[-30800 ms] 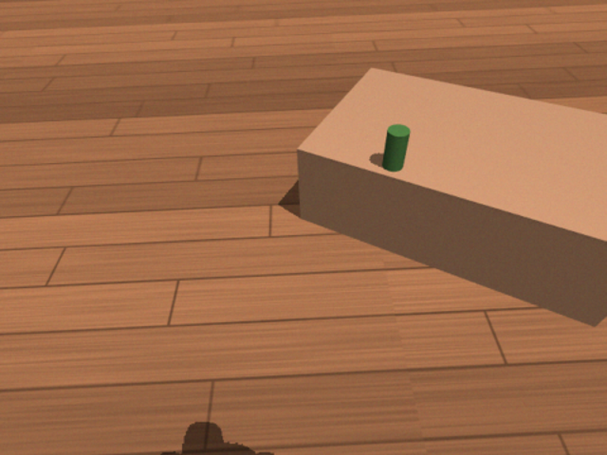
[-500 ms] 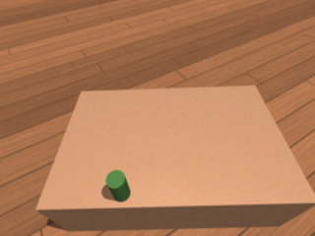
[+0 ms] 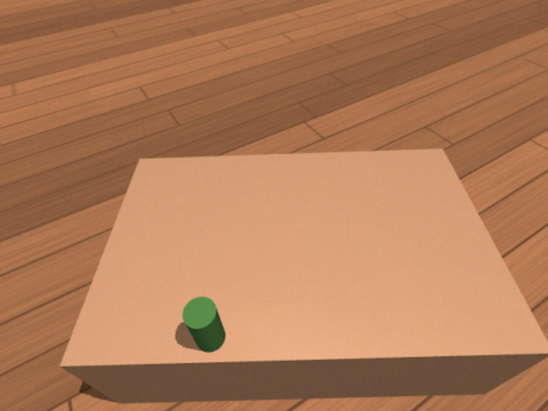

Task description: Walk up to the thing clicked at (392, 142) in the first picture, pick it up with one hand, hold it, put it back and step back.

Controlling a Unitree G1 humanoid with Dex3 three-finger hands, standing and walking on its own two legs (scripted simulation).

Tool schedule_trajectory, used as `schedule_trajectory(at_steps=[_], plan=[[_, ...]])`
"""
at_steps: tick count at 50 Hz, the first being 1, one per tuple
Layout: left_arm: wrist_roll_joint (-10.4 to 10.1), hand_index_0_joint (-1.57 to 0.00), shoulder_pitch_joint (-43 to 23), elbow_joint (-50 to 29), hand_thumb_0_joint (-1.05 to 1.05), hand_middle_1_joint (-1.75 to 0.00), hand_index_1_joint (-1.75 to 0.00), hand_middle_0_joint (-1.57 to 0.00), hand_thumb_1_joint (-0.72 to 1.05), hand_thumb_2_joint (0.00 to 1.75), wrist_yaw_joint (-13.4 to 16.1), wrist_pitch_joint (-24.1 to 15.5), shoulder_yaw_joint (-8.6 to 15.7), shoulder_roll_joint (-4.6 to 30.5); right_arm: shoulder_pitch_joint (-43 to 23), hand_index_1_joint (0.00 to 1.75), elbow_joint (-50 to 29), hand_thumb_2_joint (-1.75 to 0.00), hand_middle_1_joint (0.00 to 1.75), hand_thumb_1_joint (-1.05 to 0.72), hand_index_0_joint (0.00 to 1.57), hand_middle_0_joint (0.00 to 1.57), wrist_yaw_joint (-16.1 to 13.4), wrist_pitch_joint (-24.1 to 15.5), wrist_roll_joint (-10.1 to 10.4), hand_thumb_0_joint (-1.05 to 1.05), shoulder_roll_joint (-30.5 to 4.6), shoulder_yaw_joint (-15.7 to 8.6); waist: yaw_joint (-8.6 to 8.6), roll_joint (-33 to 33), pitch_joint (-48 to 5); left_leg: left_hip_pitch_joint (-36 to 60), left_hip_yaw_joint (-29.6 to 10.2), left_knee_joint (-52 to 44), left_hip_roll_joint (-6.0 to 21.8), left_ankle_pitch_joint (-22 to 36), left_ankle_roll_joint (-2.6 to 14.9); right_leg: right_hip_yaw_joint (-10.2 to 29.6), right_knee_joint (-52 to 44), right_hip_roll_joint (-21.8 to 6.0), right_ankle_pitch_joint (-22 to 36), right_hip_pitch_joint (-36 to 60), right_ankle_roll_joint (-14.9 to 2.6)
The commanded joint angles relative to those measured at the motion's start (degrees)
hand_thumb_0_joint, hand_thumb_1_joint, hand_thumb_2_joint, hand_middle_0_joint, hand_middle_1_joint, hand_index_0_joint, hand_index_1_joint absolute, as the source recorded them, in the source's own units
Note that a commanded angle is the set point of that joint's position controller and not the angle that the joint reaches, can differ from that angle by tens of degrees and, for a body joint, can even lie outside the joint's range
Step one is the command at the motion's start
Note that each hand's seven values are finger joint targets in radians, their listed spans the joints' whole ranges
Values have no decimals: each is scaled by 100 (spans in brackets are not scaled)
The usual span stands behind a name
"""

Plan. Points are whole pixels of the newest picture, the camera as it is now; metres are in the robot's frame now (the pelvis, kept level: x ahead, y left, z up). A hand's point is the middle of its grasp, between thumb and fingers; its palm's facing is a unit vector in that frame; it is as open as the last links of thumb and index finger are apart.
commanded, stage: stand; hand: left
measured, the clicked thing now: (205, 325) +0.39 +0.21 -0.32
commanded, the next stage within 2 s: step back in 0.74 s
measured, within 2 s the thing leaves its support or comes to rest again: neither
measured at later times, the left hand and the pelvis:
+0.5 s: hand out of the picture +0.06 +0.26 -0.16, palm faces -0.03 -0.94 -0.34, open 7.3 cm; pelvis -0.01 +0.00 +0.00, yaw +0 degrees
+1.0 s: hand out of the picture +0.04 +0.27 -0.17, palm faces -0.02 -0.91 -0.41, open 7.3 cm; pelvis -0.05 -0.01 -0.02, yaw +0 degrees
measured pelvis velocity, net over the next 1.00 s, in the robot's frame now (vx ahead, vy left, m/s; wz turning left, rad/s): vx -0.05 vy -0.01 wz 0.01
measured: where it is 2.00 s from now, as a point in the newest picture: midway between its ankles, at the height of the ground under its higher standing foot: outside the picture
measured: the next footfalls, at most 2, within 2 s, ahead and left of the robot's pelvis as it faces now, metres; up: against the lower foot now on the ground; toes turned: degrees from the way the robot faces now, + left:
left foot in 1.20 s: -0.08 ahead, +0.12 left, +0.00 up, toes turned +0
right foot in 1.60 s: -0.14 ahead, -0.10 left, +0.00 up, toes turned +0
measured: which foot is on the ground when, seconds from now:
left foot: down 0.00-0.96, up 0.98-1.00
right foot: down 0.00-1.00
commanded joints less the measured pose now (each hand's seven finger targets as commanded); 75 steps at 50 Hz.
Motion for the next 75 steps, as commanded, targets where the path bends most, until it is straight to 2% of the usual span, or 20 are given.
schedule_trajectory(at_steps=[1,36,37,38,41,43,46,48,49,50,52,57,59,60,61,62,63,65,72,75], plan=[[-14,-20,-145,-364,0,-30,-30,-20,90,90,82,-109,245,1219,-204,30,-362,-90,30,-90,20,20,-89,-117,7,0,-1231,-233,-6,-10,-505,528,-434,-83,582,1290,204,256,-230,-569,1375,-314,-262],[2,-20,-134,-370,0,-30,-30,-20,90,90,67,-89,252,1269,-136,30,-340,-90,30,-90,20,20,-80,-119,-1,0,-1246,-254,-7,-26,-246,274,-458,-283,538,609,218,308,-351,-555,619,-471,-269],[-109,-20,-203,-461,0,-30,-30,-20,90,90,93,-11,470,1599,-309,30,-447,-90,30,-90,20,20,-49,-19,46,0,-1559,-383,22,34,336,-96,-623,214,511,1633,391,279,227,-409,1595,-927,-300],[-127,-20,-142,-550,0,-30,-30,-20,90,90,117,15,471,1530,-192,30,-524,-90,30,-90,20,20,-52,12,93,0,-1504,-396,0,77,77,-39,-586,350,577,2048,475,166,461,-364,1758,-842,-337],[-118,-20,0,-745,0,-30,-30,-20,90,90,135,76,471,1303,-68,30,-715,-90,30,-90,20,20,-50,66,121,0,-1579,-493,-24,380,-771,66,-773,466,889,2520,871,-42,1306,-94,1445,-575,-410],[-83,-20,180,-827,0,-30,-30,-20,90,90,135,130,463,1210,-234,30,-896,-90,30,-90,20,20,-61,122,117,0,-1676,-569,64,706,-905,-28,-866,580,1044,2269,1067,-92,1660,-6,1035,-694,-436],[-21,-20,348,-941,0,-30,-30,-20,90,90,118,167,533,1349,-371,30,-1172,-90,30,-90,20,20,-65,230,116,0,-1572,-601,146,445,-843,-607,-699,1236,759,1185,1054,279,1539,-291,812,-824,-678],[34,-20,82,-1131,0,-30,-30,-20,90,90,92,150,668,1862,-470,30,-1337,-90,30,-90,20,20,-50,295,114,0,-1222,-533,208,-788,-312,-1023,-171,2677,-464,-672,430,1527,122,-1336,1287,-1490,-1309],[112,-20,-174,-1294,0,-30,-30,-20,90,90,111,132,724,2121,-438,30,-1401,-90,30,-90,20,20,-53,346,73,0,-1146,-537,230,-1362,-125,-1327,-343,3870,-805,-2325,356,2271,-187,-2009,1517,-1810,-1844],[174,-20,-424,-1481,0,-30,-30,-20,90,90,130,98,756,2201,-132,30,-1428,-90,30,-90,20,20,-51,384,36,0,-1250,-554,79,-1300,-112,-1294,-860,4575,-588,-2471,372,2326,-133,-2205,1583,-2136,-1999],[163,-20,-952,-1648,0,-30,-30,-20,90,90,176,95,671,1808,394,30,-1304,-90,30,-90,20,20,-38,350,181,0,-1356,-609,-278,-877,-294,-1355,-964,4705,-533,-2077,359,1323,487,-1550,2052,-1672,-1689],[126,-20,-342,-1782,0,-30,-30,-20,90,90,202,179,663,1644,521,30,-1406,-90,30,-90,20,20,-87,196,4,0,-1265,-509,107,-1059,-728,-1413,-420,1876,-290,-1759,267,1089,1434,-1279,2585,-180,-1272],[5,-20,-304,-1843,0,-30,-30,-20,90,90,154,277,643,1649,723,30,-1365,-90,30,-90,20,20,-117,119,-114,0,-1244,-551,-61,-794,-671,-643,-59,305,-376,-86,262,785,2010,-977,2520,-618,-1004],[-34,-20,-84,-1913,0,-30,-30,-20,90,90,140,315,571,1329,612,30,-1471,-90,30,-90,20,20,-141,70,-220,0,-1579,-644,56,-80,-754,-173,-1165,109,443,1114,432,581,2636,-480,1434,-1261,-679],[-58,-20,-149,-1999,0,-30,-30,-20,90,90,156,310,514,1072,348,30,-1577,-90,30,-90,20,20,-96,54,-207,0,-2277,-771,109,1455,-640,319,-2698,124,1588,2632,1048,128,3324,702,-1690,-2591,-355],[46,-20,-544,-1990,0,-30,-30,-20,90,90,259,320,607,1315,575,30,-1603,-90,30,-90,20,20,-94,42,-147,0,-2506,-844,-332,1369,-789,-154,-3128,179,1992,2850,1676,924,4205,810,-2638,-2341,-295],[52,-20,-625,-1906,0,-30,-30,-20,90,90,276,342,636,1381,450,30,-1586,-90,30,-90,20,20,-125,27,-126,0,-2162,-786,-254,867,-669,-127,-2596,285,1804,2861,1613,1231,4751,805,-2390,-2417,-344],[-81,-20,-174,-1794,0,-30,-30,-20,90,90,245,319,610,1219,-74,30,-1679,-90,30,-90,20,20,-211,33,-130,0,-1633,-598,161,725,-519,417,-1450,731,1062,3313,1180,1137,5031,819,-1690,-2958,-353],[19,-20,-78,-1965,0,-30,-30,-20,90,90,168,243,661,1190,433,30,-1848,-90,30,-90,20,20,-269,83,-68,0,-1577,-628,-172,708,-493,723,-1449,916,1318,3102,1581,667,3845,617,-1618,-2516,-57],[41,-20,84,-1937,0,-30,-30,-20,90,90,128,200,677,1150,333,30,-1960,-90,30,-90,20,20,-240,110,-74,0,-1652,-628,-132,917,-676,462,-1338,1016,1216,2380,1438,293,2665,414,-1349,-1895,-146]])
